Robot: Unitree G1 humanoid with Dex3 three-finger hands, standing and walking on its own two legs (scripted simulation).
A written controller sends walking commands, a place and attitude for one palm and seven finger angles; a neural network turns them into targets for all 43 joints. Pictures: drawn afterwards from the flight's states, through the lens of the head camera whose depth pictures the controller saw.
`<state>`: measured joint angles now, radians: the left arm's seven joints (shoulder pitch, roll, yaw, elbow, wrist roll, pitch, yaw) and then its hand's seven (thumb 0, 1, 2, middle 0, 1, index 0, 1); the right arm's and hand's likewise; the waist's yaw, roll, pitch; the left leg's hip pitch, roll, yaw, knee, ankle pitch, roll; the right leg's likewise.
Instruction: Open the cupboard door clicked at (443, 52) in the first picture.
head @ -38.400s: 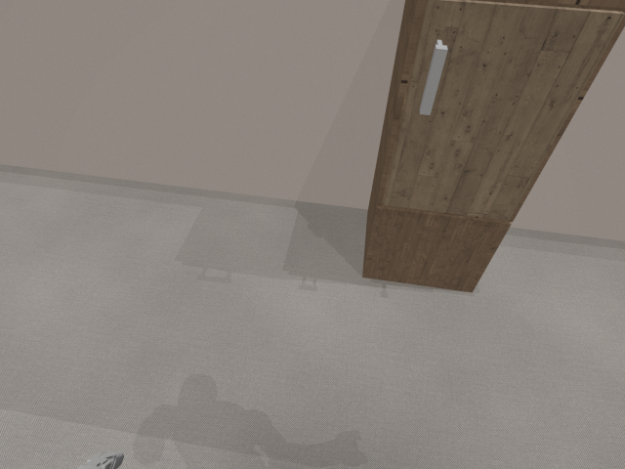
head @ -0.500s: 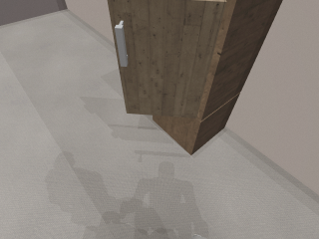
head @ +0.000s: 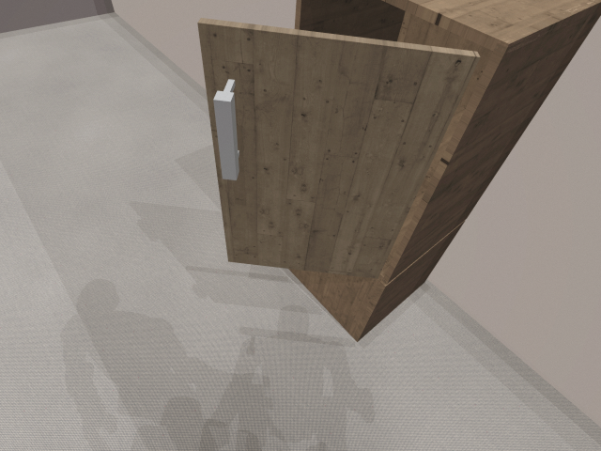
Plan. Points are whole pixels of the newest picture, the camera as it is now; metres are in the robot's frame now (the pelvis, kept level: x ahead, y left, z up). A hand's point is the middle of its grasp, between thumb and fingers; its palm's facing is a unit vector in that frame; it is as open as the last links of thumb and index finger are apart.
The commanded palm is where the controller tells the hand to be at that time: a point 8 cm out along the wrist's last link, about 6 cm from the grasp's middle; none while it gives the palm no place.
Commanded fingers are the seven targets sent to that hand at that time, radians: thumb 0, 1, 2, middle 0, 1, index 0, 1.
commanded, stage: come to a stop and stand still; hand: left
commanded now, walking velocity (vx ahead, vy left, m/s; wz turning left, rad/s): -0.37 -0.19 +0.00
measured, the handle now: (230, 131) +0.56 +0.17 +0.10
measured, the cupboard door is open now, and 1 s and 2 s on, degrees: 45 45 45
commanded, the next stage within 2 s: look again from close up in 0.74 s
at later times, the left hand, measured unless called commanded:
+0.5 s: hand out of the picture +0.05 +0.14 -0.17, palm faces +0.03 -0.98 -0.20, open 7.4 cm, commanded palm none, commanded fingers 0.00 0.90 0.90 -0.20 -0.30 -0.20 -0.30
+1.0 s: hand out of the picture +0.00 +0.15 -0.16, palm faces +0.02 -0.97 -0.25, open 7.4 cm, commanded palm none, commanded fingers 0.00 0.90 0.90 -0.20 -0.30 -0.20 -0.30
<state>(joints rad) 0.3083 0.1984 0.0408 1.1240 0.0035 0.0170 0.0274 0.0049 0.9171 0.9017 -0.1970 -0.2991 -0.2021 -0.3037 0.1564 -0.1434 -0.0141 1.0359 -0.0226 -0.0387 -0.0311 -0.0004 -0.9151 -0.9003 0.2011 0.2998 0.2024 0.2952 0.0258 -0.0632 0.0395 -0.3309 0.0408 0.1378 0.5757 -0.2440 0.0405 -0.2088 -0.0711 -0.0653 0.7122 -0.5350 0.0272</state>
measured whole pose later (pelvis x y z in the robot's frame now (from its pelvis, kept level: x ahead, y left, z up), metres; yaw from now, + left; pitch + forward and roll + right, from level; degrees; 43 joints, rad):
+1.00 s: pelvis -0.02 -0.04 +0.01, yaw +0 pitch -3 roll +0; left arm 0.28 0.19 0.00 1.06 0.02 0.00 0.03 0.01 0.91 0.90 -0.20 -0.30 -0.20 -0.30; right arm 0.28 -0.18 0.00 1.03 -0.01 -0.01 -0.02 0.00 -0.92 -0.90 0.20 0.30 0.20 0.30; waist 0.00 0.02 0.01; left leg -0.16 -0.02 0.05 0.49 -0.29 0.03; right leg -0.23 -0.04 -0.03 0.51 -0.23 0.01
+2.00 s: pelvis +0.02 -0.03 +0.00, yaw +0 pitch -1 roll +0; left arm 0.30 0.15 0.04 1.06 0.01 -0.04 0.03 0.01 0.92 0.90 -0.20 -0.30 -0.20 -0.30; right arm 0.42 -0.11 0.01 1.13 -0.01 -0.03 -0.04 0.00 -0.90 -0.90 0.20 0.30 0.20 0.30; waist -0.01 0.00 0.03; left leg -0.14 -0.01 0.06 0.55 -0.39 0.02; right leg -0.25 -0.03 -0.10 0.58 -0.30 -0.03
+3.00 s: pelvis -0.03 -0.04 +0.01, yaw -1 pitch -1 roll +1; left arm 0.32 0.14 -0.01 1.10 0.01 0.00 0.02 0.01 0.90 0.90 -0.20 -0.30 -0.20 -0.30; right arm 0.37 -0.15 0.01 1.10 -0.02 0.00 -0.02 0.00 -0.91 -0.90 0.20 0.30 0.20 0.30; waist -0.01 0.01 0.03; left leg -0.19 -0.03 0.08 0.46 -0.25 0.03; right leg -0.30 -0.02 -0.05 0.48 -0.17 -0.03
